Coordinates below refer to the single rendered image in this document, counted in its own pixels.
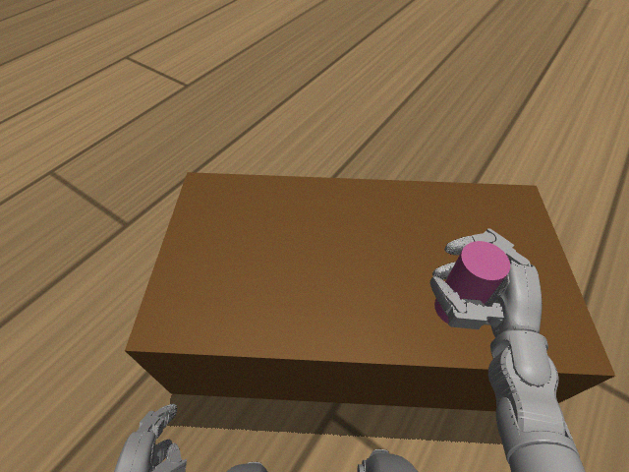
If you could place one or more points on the right robot hand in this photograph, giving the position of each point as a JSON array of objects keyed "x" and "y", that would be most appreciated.
[{"x": 516, "y": 302}]

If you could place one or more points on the right robot arm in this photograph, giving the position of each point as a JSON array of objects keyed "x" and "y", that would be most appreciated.
[{"x": 530, "y": 422}]

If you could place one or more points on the left robot hand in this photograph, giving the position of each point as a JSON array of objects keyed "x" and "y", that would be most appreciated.
[{"x": 141, "y": 454}]

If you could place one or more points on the can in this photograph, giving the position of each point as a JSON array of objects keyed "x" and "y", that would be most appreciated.
[{"x": 477, "y": 273}]

